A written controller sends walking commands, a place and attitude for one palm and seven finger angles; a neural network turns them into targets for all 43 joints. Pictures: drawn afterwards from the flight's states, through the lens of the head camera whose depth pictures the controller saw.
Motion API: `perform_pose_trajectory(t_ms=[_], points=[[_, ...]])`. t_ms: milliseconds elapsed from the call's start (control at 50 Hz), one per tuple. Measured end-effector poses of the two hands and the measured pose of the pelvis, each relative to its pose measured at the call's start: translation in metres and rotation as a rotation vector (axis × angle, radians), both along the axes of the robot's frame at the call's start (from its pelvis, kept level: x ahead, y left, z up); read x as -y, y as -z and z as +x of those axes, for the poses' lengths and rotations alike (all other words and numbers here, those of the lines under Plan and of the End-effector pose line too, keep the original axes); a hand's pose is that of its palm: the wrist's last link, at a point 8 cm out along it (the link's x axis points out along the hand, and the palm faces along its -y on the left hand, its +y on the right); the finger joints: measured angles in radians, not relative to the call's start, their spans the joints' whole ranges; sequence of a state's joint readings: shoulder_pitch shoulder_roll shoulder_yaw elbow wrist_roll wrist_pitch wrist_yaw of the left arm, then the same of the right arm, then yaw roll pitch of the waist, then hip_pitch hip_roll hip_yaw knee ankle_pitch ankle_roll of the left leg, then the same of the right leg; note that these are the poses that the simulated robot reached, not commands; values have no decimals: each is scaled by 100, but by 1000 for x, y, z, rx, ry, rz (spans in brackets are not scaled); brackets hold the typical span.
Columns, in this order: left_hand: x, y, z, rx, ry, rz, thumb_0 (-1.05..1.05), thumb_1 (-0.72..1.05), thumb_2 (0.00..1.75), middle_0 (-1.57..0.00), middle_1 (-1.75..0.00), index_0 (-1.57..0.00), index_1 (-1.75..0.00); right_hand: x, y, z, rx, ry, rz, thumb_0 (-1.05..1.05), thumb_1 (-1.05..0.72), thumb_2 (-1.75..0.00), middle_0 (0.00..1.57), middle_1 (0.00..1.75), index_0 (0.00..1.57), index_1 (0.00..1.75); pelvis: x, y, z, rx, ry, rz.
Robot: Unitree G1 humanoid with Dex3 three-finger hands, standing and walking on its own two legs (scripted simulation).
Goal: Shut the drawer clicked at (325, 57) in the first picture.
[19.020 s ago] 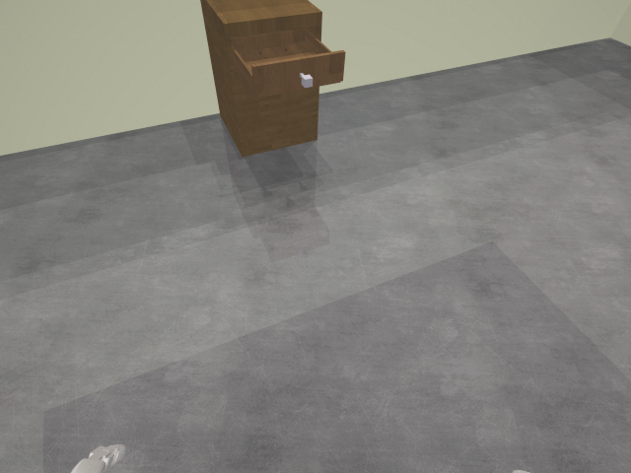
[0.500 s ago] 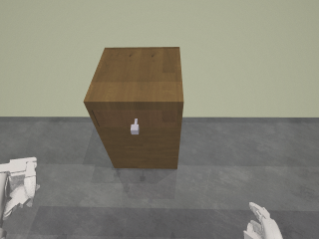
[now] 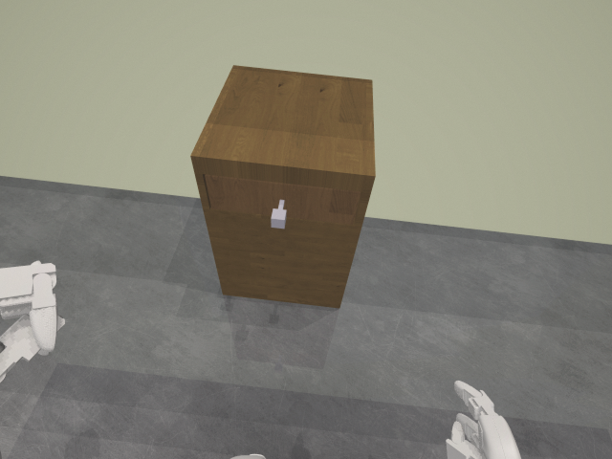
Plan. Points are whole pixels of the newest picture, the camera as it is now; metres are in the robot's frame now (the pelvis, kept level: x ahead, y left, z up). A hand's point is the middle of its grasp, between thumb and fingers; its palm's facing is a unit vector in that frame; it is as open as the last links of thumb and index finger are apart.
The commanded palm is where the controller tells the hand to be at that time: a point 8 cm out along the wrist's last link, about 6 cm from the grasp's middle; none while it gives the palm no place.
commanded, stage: step back with the hand held close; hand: left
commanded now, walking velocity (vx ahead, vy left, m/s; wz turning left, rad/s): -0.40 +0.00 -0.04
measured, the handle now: (279, 213) +0.69 +0.09 -0.22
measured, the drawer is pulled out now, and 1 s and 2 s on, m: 0.00 0.00 0.00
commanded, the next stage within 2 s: stop stepping back and stand still in 0.60 s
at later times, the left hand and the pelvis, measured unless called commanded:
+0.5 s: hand out of the picture +0.14 +0.25 +0.19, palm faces +0.39 -0.80 -0.46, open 3.3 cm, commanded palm +0.08 +0.28 +0.19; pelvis -0.06 +0.01 +0.00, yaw -1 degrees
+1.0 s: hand out of the picture +0.04 +0.21 +0.16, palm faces +0.26 -0.84 -0.47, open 3.3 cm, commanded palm -0.02 +0.25 +0.19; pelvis -0.17 -0.02 +0.00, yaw -5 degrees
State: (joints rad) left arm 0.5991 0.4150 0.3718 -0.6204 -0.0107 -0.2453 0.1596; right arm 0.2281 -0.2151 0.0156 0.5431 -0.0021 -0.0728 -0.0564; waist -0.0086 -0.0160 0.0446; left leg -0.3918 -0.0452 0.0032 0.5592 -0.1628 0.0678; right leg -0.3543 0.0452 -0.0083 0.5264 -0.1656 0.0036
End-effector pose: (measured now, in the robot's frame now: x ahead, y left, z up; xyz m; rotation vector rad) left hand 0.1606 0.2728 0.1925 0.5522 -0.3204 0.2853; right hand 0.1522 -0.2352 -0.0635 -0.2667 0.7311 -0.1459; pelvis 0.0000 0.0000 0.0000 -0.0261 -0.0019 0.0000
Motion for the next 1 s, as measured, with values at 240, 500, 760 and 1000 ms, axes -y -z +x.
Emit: perform_pose_trajectory(t_ms=[240,500,760,1000], points=[[-4,-3,-22,50,6,20,2,89,90,-140,-160,-141,-160,11,12,-29,-37,42,11,1,-90,-90,20,30,20,29,-2,6,-24,-4,-14,-5],[-21,-15,-56,123,21,56,2,88,90,-141,-160,-141,-160,-13,-2,-59,-16,11,-14,1,-90,-90,20,30,20,29,-6,0,-61,-75,21,-56],[48,-20,-102,95,295,95,2,88,90,-140,-160,-141,-160,14,16,-152,-54,92,46,1,-90,-90,21,30,20,30,19,4,-134,-34,95,-45],[24,11,-151,-59,73,-17,2,89,90,-140,-160,-140,-160,52,12,-233,-36,212,6,1,-90,-90,20,30,20,29,19,3,-173,33,95,6]])
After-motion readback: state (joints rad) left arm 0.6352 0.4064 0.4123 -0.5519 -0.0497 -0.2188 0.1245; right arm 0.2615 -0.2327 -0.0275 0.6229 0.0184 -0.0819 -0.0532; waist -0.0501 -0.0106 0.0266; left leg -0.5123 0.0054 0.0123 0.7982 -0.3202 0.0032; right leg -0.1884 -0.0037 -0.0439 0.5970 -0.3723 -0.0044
